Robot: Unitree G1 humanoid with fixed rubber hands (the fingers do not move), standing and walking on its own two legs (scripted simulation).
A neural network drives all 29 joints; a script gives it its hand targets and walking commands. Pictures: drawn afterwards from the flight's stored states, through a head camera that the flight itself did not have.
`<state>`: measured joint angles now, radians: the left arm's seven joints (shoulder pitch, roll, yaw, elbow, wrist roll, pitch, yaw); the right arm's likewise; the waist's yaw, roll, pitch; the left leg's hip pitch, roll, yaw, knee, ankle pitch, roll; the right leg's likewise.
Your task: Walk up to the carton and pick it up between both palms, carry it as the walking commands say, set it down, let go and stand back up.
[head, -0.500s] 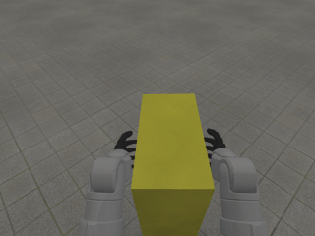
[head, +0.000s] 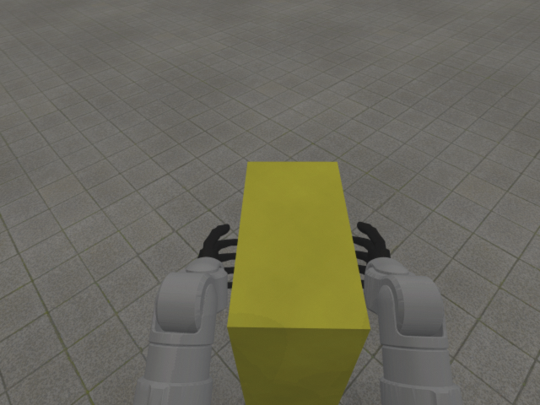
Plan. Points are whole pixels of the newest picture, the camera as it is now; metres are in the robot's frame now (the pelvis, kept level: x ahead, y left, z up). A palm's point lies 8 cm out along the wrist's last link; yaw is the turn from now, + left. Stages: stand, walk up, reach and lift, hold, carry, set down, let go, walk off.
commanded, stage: carry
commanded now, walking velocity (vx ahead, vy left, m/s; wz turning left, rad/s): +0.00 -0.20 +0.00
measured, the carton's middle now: (291, 287) +0.32 -0.02 +0.01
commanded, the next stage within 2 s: none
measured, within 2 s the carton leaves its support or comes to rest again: neither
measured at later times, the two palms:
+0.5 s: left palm (285, 294) +0.26 +0.00 +0.09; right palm (466, 284) +0.26 -0.23 +0.10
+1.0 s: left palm (378, 327) +0.21 -0.11 +0.10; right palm out of the picture +0.22 -0.34 +0.11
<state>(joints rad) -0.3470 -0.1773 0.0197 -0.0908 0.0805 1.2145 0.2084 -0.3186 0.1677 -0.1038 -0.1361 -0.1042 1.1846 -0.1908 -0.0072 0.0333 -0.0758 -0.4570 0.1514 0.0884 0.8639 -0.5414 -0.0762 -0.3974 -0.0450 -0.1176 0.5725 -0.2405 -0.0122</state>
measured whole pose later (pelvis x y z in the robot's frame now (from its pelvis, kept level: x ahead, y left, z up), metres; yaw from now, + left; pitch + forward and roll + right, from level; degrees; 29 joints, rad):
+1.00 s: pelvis -0.09 -0.23 +0.01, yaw -1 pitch +4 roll -2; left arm -0.33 -0.17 0.06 -0.16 0.08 1.22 0.22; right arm -0.37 0.18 -0.07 -0.10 -0.13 1.18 -0.18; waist 0.03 0.01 -0.09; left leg -0.35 0.17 0.13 0.53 -0.23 -0.04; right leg -0.42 -0.06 -0.08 0.67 -0.34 0.05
